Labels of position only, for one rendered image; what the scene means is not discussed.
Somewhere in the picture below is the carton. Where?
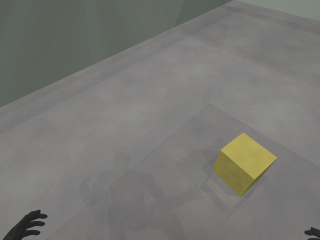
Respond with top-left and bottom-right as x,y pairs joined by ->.
213,132 -> 277,197

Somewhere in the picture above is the robot left hand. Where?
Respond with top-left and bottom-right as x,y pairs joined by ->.
3,209 -> 48,240

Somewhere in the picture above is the robot right hand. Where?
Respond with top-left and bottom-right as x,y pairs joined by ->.
304,227 -> 320,240

